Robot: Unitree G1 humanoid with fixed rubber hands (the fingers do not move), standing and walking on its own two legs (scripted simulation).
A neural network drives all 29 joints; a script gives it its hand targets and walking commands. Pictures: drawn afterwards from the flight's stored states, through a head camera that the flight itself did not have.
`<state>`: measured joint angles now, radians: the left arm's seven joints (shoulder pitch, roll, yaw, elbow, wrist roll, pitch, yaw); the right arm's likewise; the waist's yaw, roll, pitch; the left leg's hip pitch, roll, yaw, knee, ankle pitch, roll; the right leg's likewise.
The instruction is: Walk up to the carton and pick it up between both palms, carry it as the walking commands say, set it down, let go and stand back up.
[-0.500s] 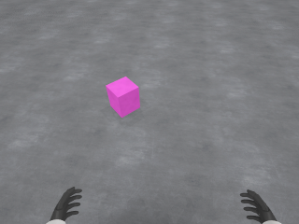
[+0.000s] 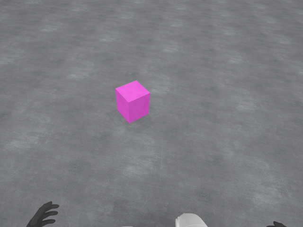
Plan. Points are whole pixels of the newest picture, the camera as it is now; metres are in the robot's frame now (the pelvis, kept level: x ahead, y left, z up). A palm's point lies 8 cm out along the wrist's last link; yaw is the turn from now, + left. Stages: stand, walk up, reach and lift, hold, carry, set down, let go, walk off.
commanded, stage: walk up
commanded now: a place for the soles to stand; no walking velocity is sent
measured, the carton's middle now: (132, 101) +1.19 +0.13 -0.62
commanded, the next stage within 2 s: none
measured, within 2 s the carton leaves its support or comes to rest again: neither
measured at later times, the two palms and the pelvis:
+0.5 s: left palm (70, 171) +0.28 +0.26 -0.06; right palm (281, 203) +0.20 -0.38 -0.08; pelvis +0.15 -0.05 -0.01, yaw +1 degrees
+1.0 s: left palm (82, 147) +0.38 +0.25 -0.08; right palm (272, 162) +0.34 -0.41 -0.07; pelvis +0.28 -0.07 -0.01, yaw +6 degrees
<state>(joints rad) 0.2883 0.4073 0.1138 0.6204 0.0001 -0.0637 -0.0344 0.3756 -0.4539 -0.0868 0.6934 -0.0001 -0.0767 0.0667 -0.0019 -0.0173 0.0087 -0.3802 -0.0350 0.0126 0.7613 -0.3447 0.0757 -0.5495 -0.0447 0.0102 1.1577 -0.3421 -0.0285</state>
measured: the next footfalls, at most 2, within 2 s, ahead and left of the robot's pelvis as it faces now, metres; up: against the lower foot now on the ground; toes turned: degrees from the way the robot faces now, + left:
right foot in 0.46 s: +0.30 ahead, -0.19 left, +0.00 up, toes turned +0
left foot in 0.76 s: +0.34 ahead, +0.08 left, +0.00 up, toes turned -1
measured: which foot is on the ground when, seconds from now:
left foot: down 0.00-0.46, up 0.48-0.74, down 0.76-1.00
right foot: up 0.00-0.44, down 0.46-0.74, up 0.76-0.98, down 1.00-1.00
